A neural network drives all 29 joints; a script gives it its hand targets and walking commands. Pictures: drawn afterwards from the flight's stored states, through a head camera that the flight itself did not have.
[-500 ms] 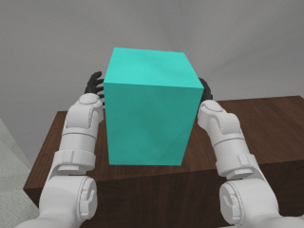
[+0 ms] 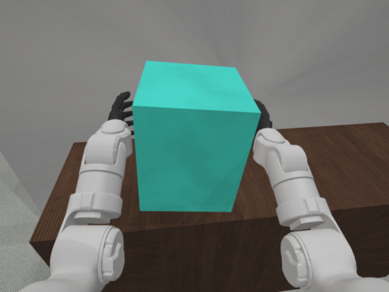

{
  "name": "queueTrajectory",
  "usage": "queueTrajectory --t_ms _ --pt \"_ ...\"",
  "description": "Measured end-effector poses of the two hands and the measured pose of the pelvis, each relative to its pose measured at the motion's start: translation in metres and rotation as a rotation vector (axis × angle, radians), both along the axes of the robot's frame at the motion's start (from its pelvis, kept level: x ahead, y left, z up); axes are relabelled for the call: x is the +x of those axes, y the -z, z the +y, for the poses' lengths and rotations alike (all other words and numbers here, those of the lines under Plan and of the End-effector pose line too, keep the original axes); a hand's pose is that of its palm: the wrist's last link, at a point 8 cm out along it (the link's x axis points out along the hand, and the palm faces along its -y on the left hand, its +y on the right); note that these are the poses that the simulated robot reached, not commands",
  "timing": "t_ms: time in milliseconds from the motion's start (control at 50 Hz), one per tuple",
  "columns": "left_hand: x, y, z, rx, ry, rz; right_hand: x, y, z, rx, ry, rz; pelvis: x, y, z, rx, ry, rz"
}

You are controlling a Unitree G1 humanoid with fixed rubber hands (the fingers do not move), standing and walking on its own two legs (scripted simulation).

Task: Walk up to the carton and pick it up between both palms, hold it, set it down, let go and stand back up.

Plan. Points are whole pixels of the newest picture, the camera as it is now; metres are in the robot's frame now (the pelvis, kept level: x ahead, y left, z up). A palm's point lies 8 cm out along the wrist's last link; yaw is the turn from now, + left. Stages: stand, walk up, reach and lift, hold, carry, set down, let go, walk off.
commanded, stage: hold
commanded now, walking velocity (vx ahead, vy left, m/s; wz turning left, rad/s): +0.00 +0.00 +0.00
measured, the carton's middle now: (189, 136) +0.41 +0.02 +0.17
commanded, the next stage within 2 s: set down in 0.58 s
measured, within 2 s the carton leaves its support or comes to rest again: neither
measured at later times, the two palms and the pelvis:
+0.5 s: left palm (118, 127) +0.38 +0.16 +0.21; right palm (261, 135) +0.38 -0.13 +0.19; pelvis +0.00 +0.00 +0.00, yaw +0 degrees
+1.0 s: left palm (119, 124) +0.41 +0.17 +0.20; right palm (253, 132) +0.41 -0.12 +0.18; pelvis +0.01 +0.00 +0.00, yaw +0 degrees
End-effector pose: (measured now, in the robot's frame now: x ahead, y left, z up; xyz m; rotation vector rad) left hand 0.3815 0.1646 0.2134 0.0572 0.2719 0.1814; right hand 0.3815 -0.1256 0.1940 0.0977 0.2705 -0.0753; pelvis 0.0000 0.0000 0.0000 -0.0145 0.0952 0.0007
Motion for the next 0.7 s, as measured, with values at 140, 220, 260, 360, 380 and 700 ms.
queueTrajectory --t_ms 140,220,260,360,380,700 --pt "0.0000 0.0000 0.0000 0.000 0.000 0.000 0.0000 0.0000 0.0000 0.000 0.000 0.000 0.0000 0.0000 0.0000 0.000 0.000 0.000" --pt "0.0000 0.0000 0.0000 0.000 0.000 0.000 0.0000 0.0000 0.0000 0.000 0.000 0.000 0.0000 0.0000 0.0000 0.000 0.000 0.000" --pt "0.0000 0.0000 0.0000 0.000 0.000 0.000 0.0000 0.0000 0.0000 0.000 0.000 0.000 0.0000 0.0000 0.0000 0.000 0.000 0.000" --pt "0.0001 0.0000 0.0000 0.000 0.000 0.000 0.0000 0.0000 0.0000 0.000 0.000 0.000 0.0000 0.0000 0.0000 0.000 0.000 0.000" --pt "0.0001 0.0000 0.0000 0.000 0.000 0.000 0.0000 0.0000 0.0000 0.000 0.000 0.000 0.0000 0.0000 0.0000 0.000 0.000 0.000" --pt "0.0008 -0.0012 -0.0003 0.001 0.001 -0.005 0.0006 -0.0002 -0.0001 0.000 0.002 -0.005 0.0003 -0.0001 0.0000 0.000 0.000 0.001"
